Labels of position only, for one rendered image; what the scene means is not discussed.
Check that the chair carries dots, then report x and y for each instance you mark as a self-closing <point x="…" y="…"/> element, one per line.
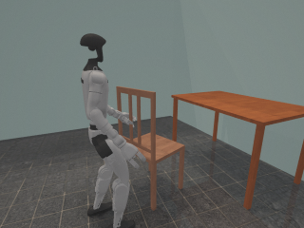
<point x="155" y="148"/>

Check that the right robot forearm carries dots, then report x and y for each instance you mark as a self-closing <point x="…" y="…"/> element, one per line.
<point x="102" y="124"/>

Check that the robot thigh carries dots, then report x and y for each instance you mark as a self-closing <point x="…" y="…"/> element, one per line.
<point x="105" y="171"/>
<point x="116" y="160"/>

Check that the left robot hand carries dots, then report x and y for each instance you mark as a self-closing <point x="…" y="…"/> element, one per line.
<point x="124" y="119"/>

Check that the left robot forearm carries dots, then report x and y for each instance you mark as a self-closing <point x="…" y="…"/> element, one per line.
<point x="115" y="113"/>

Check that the robot right upper arm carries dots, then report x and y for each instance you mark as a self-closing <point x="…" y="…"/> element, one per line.
<point x="96" y="85"/>

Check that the robot left thigh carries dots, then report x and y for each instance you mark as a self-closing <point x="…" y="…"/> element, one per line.
<point x="105" y="171"/>

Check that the right robot hand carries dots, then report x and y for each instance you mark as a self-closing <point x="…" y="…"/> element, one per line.
<point x="129" y="151"/>

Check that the robot right thigh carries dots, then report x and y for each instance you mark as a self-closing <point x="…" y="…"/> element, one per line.
<point x="116" y="160"/>

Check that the table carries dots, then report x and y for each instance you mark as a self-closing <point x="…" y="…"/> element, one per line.
<point x="254" y="110"/>

